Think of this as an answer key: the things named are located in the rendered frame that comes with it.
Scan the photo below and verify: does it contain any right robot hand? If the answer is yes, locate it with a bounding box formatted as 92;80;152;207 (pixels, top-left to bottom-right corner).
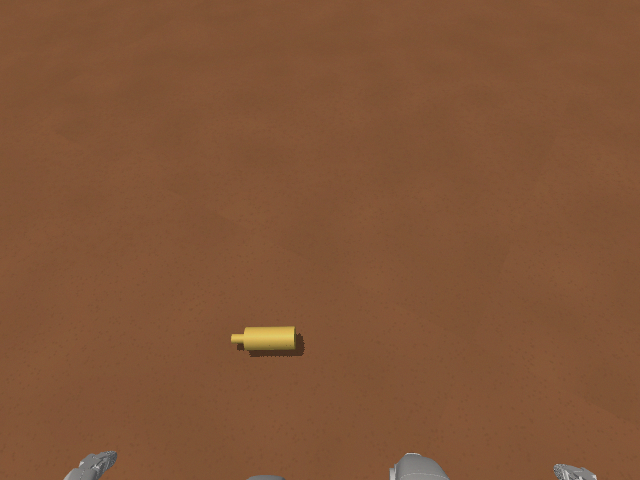
553;464;597;480

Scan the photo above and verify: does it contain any bottle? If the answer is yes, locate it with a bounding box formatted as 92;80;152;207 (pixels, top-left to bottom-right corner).
231;326;296;350

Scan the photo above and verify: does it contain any left robot hand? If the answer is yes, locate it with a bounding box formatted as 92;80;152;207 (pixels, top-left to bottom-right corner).
63;451;117;480

